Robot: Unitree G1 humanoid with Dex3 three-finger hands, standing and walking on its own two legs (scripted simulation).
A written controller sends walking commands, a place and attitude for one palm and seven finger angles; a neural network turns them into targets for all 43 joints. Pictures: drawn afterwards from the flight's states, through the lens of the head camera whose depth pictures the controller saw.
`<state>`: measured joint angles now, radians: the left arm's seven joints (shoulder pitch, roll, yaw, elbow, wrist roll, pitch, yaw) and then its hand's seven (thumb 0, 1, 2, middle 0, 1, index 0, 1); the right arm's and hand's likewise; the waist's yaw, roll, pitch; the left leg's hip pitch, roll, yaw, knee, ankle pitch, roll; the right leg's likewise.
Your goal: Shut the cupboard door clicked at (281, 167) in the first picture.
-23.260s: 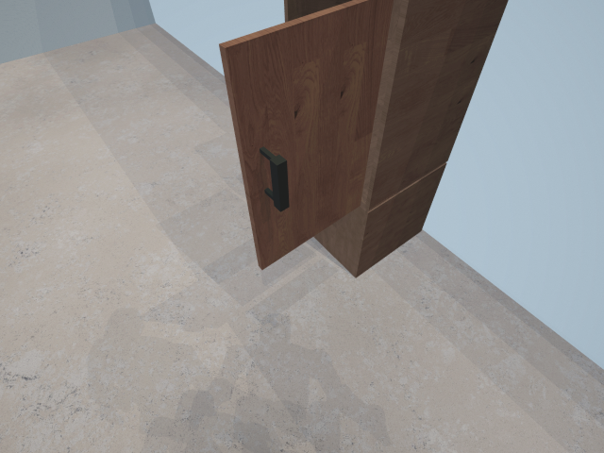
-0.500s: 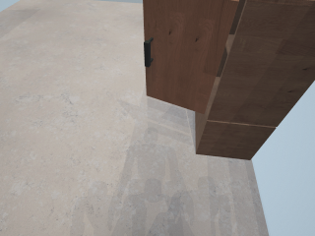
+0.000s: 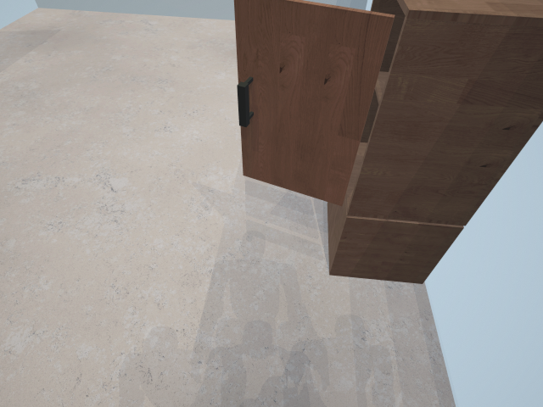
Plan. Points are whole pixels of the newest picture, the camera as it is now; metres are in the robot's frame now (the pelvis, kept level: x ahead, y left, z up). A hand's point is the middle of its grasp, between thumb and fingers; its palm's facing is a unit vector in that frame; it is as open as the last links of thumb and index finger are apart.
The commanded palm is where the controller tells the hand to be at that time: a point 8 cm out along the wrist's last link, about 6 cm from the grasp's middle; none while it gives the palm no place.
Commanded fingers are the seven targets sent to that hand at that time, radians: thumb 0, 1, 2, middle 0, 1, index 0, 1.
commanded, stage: look to check the result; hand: left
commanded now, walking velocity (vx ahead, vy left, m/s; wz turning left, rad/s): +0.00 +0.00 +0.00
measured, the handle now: (247, 101) +0.90 +0.11 -0.02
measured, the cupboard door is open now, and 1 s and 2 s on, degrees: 73 73 73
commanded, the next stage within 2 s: walk to a spot facing it in 0.56 s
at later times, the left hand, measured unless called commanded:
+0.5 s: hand out of the picture +0.01 +0.18 -0.17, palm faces +0.02 -0.98 -0.21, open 7.4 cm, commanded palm none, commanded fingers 0.00 0.90 0.90 -0.20 -0.30 -0.20 -0.30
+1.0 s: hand out of the picture +0.03 +0.19 -0.20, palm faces +0.18 -0.96 -0.22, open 7.4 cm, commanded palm none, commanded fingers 0.00 0.90 0.90 -0.20 -0.30 -0.20 -0.30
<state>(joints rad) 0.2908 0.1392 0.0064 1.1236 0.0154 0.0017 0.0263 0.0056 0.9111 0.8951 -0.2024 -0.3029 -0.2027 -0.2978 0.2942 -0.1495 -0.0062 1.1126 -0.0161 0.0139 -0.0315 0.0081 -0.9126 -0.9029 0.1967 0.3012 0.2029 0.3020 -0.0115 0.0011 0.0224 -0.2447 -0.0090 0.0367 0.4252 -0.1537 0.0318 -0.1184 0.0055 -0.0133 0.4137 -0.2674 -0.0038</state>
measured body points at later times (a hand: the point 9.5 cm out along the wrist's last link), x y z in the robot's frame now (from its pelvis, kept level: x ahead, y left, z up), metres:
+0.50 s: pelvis +0.01 -0.01 +0.00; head +0.02 -0.01 +0.45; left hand +0.01 +0.23 -0.16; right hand +0.03 -0.24 -0.16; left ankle +0.05 +0.10 -0.74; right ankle -0.03 -0.12 -0.74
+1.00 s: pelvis +0.02 +0.00 -0.02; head +0.05 +0.01 +0.43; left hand +0.02 +0.24 -0.18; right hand +0.06 -0.24 -0.17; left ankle +0.04 +0.10 -0.74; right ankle -0.02 -0.12 -0.74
